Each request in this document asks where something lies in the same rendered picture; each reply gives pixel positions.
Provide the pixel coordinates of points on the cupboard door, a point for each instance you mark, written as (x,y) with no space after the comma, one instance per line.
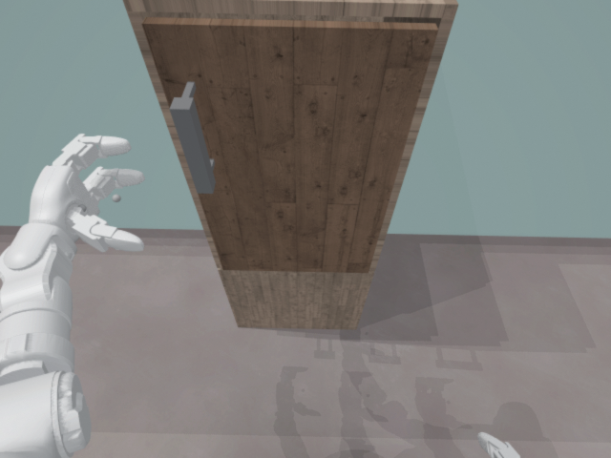
(307,122)

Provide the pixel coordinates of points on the left robot forearm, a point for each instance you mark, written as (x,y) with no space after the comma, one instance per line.
(36,303)

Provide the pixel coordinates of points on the left robot upper arm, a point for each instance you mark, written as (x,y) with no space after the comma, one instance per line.
(44,417)

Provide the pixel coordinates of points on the handle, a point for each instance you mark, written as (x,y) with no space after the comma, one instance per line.
(185,116)

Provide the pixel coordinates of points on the left robot hand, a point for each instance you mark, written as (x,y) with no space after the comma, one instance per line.
(58,191)

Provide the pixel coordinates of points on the right robot hand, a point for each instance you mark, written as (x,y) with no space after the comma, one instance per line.
(495,448)

